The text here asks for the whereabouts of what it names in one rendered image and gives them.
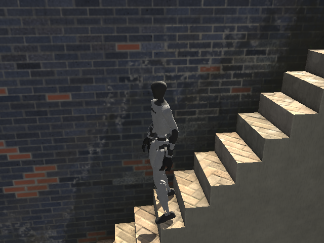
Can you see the stairs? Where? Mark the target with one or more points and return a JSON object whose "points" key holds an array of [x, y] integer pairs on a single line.
{"points": [[263, 183]]}

